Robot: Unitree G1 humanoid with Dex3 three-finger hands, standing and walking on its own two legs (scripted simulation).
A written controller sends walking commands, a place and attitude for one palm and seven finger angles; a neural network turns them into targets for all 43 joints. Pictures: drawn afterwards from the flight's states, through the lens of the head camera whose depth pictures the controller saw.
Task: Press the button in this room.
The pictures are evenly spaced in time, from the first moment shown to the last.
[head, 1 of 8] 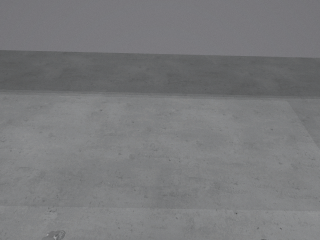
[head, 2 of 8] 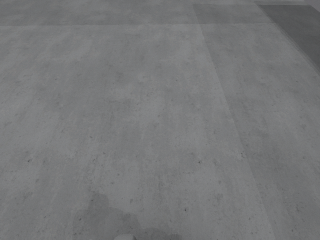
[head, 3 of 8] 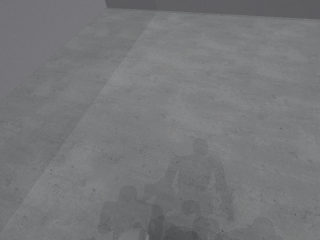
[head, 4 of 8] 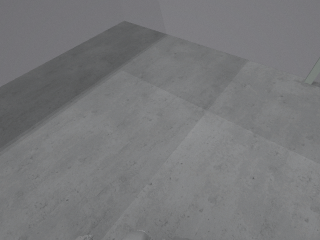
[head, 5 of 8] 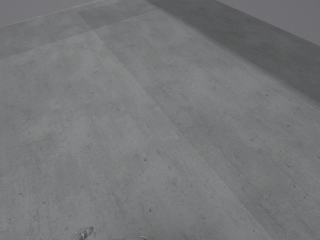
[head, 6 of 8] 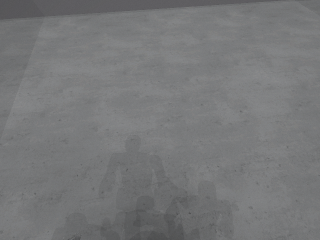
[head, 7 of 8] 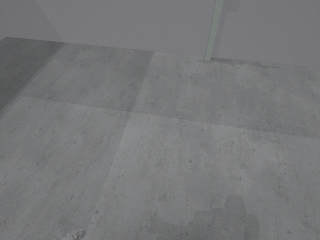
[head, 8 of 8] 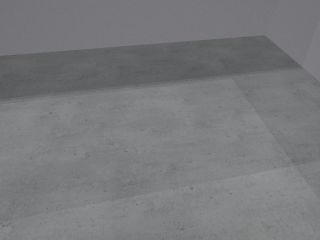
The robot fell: no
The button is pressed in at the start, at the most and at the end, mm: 0 0 0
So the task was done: no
